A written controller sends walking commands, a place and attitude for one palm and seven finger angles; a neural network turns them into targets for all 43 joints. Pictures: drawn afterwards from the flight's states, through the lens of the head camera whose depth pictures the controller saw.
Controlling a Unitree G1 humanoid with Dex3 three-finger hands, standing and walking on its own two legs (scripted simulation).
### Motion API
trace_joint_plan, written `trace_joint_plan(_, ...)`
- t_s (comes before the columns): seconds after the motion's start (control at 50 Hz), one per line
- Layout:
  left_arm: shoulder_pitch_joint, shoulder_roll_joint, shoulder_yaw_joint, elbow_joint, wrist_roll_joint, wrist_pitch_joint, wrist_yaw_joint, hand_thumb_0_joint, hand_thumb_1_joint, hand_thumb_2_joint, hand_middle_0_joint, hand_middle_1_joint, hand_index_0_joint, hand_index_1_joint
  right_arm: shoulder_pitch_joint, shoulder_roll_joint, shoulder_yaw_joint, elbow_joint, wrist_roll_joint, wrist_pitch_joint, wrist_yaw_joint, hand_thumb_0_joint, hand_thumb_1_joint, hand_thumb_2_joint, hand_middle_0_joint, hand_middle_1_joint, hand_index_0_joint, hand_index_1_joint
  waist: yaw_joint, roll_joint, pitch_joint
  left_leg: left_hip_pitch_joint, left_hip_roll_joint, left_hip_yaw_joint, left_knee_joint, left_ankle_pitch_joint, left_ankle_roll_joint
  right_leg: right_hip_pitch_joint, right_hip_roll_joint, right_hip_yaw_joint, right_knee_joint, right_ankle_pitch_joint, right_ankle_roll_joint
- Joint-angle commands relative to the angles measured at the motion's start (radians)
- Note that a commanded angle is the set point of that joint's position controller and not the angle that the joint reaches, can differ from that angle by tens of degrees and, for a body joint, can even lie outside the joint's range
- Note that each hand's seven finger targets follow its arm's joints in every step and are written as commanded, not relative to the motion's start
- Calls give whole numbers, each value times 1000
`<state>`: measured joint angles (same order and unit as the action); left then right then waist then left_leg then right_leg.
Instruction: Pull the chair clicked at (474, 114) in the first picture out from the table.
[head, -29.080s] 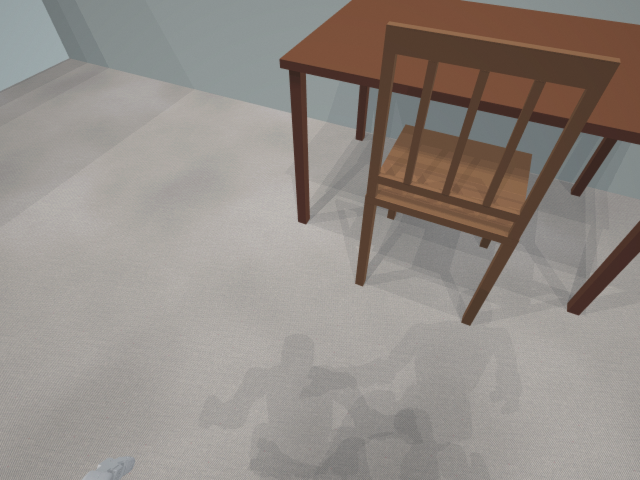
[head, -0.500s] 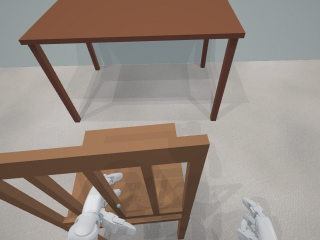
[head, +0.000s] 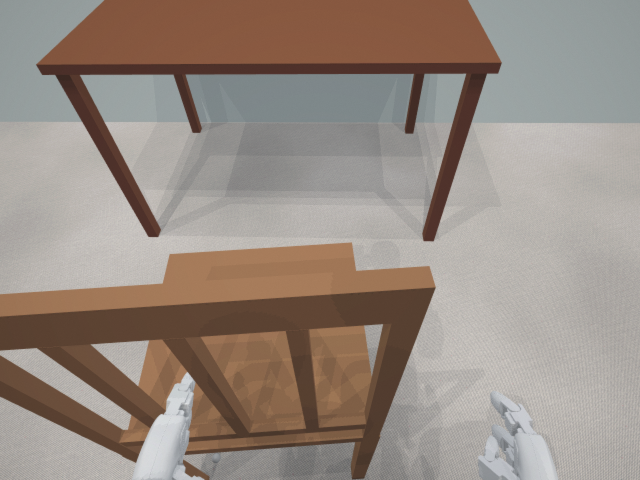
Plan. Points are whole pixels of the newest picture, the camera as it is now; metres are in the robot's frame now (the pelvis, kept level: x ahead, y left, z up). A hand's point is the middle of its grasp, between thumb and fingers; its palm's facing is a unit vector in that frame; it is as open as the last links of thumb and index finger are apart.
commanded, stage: draw the fingers out of the gap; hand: left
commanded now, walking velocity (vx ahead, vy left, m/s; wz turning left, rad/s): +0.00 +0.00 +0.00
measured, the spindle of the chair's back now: (219, 391) +0.24 +0.14 -0.01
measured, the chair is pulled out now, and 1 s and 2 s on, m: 0.63 0.63 0.62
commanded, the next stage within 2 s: draw the hand back to the body in 0.52 s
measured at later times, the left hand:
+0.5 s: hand out of the picture +0.10 +0.14 -0.03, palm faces -0.01 -0.99 -0.17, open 17.5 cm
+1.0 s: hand out of the picture +0.12 +0.15 +0.06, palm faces +0.00 -1.00 -0.08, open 17.5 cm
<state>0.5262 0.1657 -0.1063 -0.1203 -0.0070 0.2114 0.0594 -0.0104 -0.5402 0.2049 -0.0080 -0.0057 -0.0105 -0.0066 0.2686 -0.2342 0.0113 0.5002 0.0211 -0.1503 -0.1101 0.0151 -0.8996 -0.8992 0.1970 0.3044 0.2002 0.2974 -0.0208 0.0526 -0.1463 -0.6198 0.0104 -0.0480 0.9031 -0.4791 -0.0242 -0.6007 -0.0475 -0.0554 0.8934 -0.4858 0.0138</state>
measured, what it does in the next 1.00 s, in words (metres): stands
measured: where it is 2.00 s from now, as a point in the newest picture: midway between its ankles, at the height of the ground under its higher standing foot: outside the picture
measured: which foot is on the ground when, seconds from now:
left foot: down 0.00-1.00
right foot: down 0.00-1.00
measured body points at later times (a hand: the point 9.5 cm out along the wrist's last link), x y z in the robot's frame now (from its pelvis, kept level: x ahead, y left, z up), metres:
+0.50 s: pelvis -0.01 +0.01 -0.01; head +0.01 +0.00 +0.44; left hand +0.10 +0.19 -0.01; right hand +0.18 -0.22 -0.07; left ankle -0.02 +0.14 -0.69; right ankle -0.03 -0.13 -0.69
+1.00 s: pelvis -0.03 +0.01 -0.03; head +0.01 +0.00 +0.42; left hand +0.11 +0.20 +0.07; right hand +0.17 -0.21 -0.10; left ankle -0.02 +0.14 -0.69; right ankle -0.03 -0.13 -0.69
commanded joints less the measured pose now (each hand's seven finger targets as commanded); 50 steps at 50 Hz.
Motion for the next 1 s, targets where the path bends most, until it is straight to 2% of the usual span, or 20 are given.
trace_joint_plan(0.0, 30, 78, 42, -234, 13, -67, 9, 0, -550, 200, 0, 0, 0, 0, -77, -99, -46, -167, -2, -64, -14, 0, -900, -900, 200, 300, 200, 300, -9, -70, -123, 67, -10, 27, -76, 336, 46, 72, 4, -34, -108, 362, -20)
trace_joint_plan(0.04, 68, 64, 24, -252, 13, -75, 3, 0, -550, 200, 0, 0, 0, 0, -79, -93, -44, -171, 0, -69, -17, 0, -900, -900, 200, 300, 200, 300, -8, -56, -126, 70, -13, 26, -71, 320, 45, 58, 3, -35, -104, 335, -19)
trace_joint_plan(0.1, 77, 85, 31, -285, 17, -86, 2, 0, -550, 200, 0, 0, 0, 0, -79, -94, -45, -172, 0, -74, -24, 0, -900, -900, 200, 300, 200, 300, -10, -60, -124, 55, -13, 17, -63, 314, 47, 47, 6, -38, -98, 315, -23)
trace_joint_plan(0.14, 128, 52, -3, -301, 19, -89, -3, 0, -550, 200, 0, 0, 0, 0, -84, -87, -44, -182, 1, -79, -23, 0, -900, -900, 200, 300, 200, 300, -6, -52, -127, 60, -13, 15, -61, 307, 45, 34, 6, -43, -89, 297, -22)
trace_joint_plan(0.2, 168, 84, 33, -288, 22, -79, -3, 0, -550, 200, 0, 0, 0, 0, -92, -85, -48, -181, 2, -72, -26, 0, -900, -900, 200, 300, 200, 300, 3, -74, -109, 22, -15, 13, -57, 279, 47, 34, 9, -40, -93, 270, -25)
trace_joint_plan(0.28, 214, 61, 3, -319, 29, -73, -10, 0, -550, 200, 0, 0, 0, 0, -105, -77, -43, -205, 4, -65, -25, 0, -900, -900, 200, 300, 200, 300, 5, -59, -91, 7, -17, 14, -56, 233, 46, 10, 10, -40, -87, 216, -24)
trace_joint_plan(0.32, 222, 77, 14, -339, 29, -70, -9, 0, -550, 200, 0, 0, 0, 0, -108, -77, -44, -210, 4, -61, -27, 0, -900, -900, 200, 300, 200, 300, 6, -64, -87, -3, -17, 13, -52, 221, 48, 8, 11, -37, -89, 202, -26)
trace_joint_plan(0.44, 359, 54, -12, -401, 30, -86, -18, 0, -550, 200, 0, 0, 0, 0, -110, -65, -52, -226, 9, -61, -28, 0, -900, -900, 200, 300, 200, 300, 18, -38, -97, -9, -15, 12, -39, 241, 47, -3, 14, -44, -70, 211, -30)
trace_joint_plan(0.54, 431, 52, -21, -414, 47, -99, -23, 0, -550, 200, 0, 0, 0, 0, -113, -62, -60, -234, 10, -54, -29, 0, -900, -900, 200, 300, 200, 300, 19, -60, -67, -37, -13, 8, -29, 216, 48, -38, 20, -50, -59, 180, -30)
trace_joint_plan(0.62, 480, 61, -23, -461, 63, -113, -20, 0, -550, 200, 0, 0, 0, 0, -112, -58, -65, -251, 9, -47, -32, 0, -900, -900, 200, 300, 200, 300, 27, -46, -94, -41, -17, 11, -15, 219, 50, -45, 23, -48, -41, 175, -33)
trace_joint_plan(0.64, 417, -32, -12, -549, -74, -224, -38, 0, -550, 200, 0, 0, 0, 0, -101, -49, -62, -244, 12, -74, -33, 0, -900, -900, 200, 300, 200, 300, 16, -104, -66, -64, -29, 9, 17, 231, 45, -74, 31, -73, -30, 207, -29)
trace_joint_plan(0.66, 418, 32, 32, -515, -71, -280, -47, 0, -550, 200, 0, 0, 0, 0, -94, -58, -68, -212, 14, -88, -33, 0, -900, -900, 200, 300, 200, 300, 23, -73, -92, -58, -29, 11, 29, 229, 44, -78, 34, -65, -19, 199, -32)
trace_joint_plan(0.7, 409, 76, 81, -567, -91, -330, -46, 0, -550, 200, 0, 0, 0, 0, -80, -59, -71, -206, 15, -101, -36, 0, -900, -900, 200, 300, 200, 300, 29, -28, -119, -44, -27, 7, 23, 244, 40, -65, 33, -62, -13, 191, -36)
trace_joint_plan(0.72, 411, 61, 73, -586, -100, -361, -52, 0, -550, 200, 0, 0, 0, 0, -82, -58, -70, -201, 17, -109, -34, 0, -900, -900, 200, 300, 200, 300, 30, 8, -124, -21, -27, 6, 21, 253, 36, -76, 32, -63, -8, 183, -36)
trace_joint_plan(0.78, 401, 39, 64, -579, -114, -443, -77, 0, -550, 200, 0, 0, 0, 0, -82, -52, -72, -178, 23, -124, -22, 0, -900, -900, 200, 300, 200, 300, 29, 15, -115, -19, -21, 2, 26, 267, 31, -97, 33, -66, 8, 179, -35)
trace_joint_plan(0.86, 398, 41, 79, -507, -134, -558, -139, 0, -550, 200, 0, 0, 0, 0, -116, -48, -80, -154, 22, -123, 8, 0, -900, -900, 200, 300, 200, 300, 34, -60, -74, -87, -12, -2, 45, 232, 31, -108, 34, -59, 21, 178, -32)
trace_joint_plan(0.88, 395, 57, 101, -495, -140, -589, -161, 0, -550, 200, 0, 0, 0, 0, -123, -48, -84, -153, 22, -121, 15, 0, -900, -900, 200, 300, 200, 300, 39, -85, -83, -100, -9, -2, 54, 231, 31, -104, 33, -57, 31, 183, -31)
trace_joint_plan(0.9, 386, 87, 126, -482, -144, -616, -184, 0, -550, 200, 0, 0, 0, 0, -131, -50, -88, -152, 22, -118, 21, 0, -900, -900, 200, 300, 200, 300, 44, -75, -95, -112, -9, 0, 61, 239, 32, -88, 29, -46, 36, 196, -34)
trace_joint_plan(0.94, 413, 120, 182, -486, -170, -621, -216, 0, -550, 200, 0, 0, 0, 0, -151, -44, -89, -169, 32, -109, 28, 0, -900, -900, 200, 300, 200, 300, 58, -46, -130, -87, -12, 9, 48, 222, 32, -47, 24, -32, 25, 192, -31)
trace_joint_plan(0.98, 418, 143, 238, -517, -194, -583, -224, 0, -550, 200, 0, 0, 0, 0, -168, -42, -88, -190, 44, -94, 21, 0, -900, -900, 200, 300, 200, 300, 70, -41, -146, -58, -12, 11, 19, 197, 32, -1, 22, -28, 1, 171, -30)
